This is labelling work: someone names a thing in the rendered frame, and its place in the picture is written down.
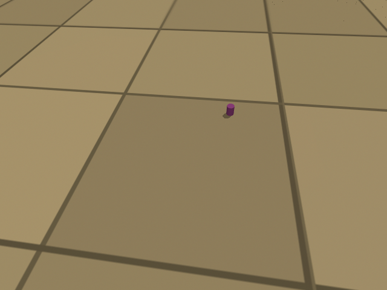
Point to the tin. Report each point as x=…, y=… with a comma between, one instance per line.
x=230, y=109

